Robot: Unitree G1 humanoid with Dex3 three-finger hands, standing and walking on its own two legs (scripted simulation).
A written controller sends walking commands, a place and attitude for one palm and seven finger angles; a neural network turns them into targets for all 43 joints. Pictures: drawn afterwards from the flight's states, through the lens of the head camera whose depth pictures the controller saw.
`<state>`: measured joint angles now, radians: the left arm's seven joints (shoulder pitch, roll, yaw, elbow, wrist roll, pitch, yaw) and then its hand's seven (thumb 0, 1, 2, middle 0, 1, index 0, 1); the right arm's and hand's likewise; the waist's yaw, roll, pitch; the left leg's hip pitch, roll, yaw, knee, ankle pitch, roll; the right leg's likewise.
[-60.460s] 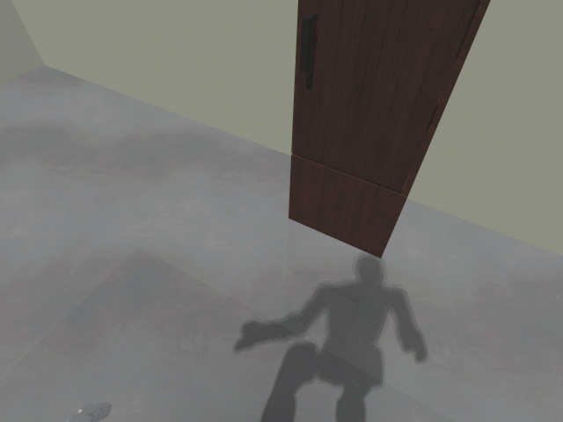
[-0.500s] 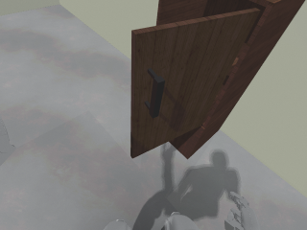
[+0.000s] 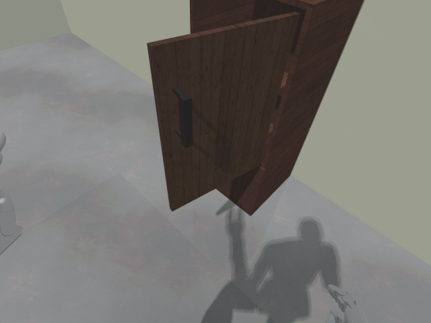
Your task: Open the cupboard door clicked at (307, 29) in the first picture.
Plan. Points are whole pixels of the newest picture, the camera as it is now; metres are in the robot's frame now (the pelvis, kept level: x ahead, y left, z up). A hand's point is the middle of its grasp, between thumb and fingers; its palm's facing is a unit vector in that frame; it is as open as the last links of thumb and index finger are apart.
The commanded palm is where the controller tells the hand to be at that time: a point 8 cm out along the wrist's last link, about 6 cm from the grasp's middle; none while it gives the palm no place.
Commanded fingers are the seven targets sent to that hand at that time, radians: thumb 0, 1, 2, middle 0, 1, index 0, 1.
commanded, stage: stop stepping back and stand still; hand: left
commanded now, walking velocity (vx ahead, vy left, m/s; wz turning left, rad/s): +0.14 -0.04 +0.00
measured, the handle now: (182, 117) +0.54 +0.12 +0.08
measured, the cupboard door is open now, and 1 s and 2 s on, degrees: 78 78 78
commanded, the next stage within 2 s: let the arm hang, fingers relaxed in 0.62 s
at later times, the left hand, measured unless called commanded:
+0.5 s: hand out of the picture +0.15 +0.28 +0.16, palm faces +0.48 -0.76 -0.44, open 7.4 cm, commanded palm +0.08 +0.31 +0.18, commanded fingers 0.00 0.90 0.90 -0.20 -0.30 -0.20 -0.30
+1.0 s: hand out of the picture -0.02 +0.18 -0.17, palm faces +0.03 -0.99 -0.17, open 7.4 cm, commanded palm none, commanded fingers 0.00 0.90 0.90 -0.20 -0.30 -0.20 -0.30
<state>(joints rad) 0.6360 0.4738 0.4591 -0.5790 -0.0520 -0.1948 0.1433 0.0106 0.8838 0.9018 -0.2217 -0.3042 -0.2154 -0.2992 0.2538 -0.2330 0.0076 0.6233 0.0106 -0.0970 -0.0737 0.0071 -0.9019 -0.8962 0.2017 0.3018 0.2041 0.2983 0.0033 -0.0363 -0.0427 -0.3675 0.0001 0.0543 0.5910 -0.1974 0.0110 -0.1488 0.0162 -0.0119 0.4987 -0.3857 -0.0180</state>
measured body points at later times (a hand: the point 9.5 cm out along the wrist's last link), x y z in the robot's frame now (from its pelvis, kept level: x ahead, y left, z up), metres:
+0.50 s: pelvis -0.05 +0.00 +0.00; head -0.07 +0.01 +0.45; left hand +0.11 +0.32 +0.19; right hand +0.10 -0.22 -0.08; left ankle +0.00 +0.11 -0.73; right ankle -0.08 -0.10 -0.73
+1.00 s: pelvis -0.06 +0.01 +0.00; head -0.06 +0.02 +0.45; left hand -0.02 +0.24 -0.15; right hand +0.03 -0.25 -0.13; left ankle +0.00 +0.11 -0.73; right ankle -0.08 -0.10 -0.73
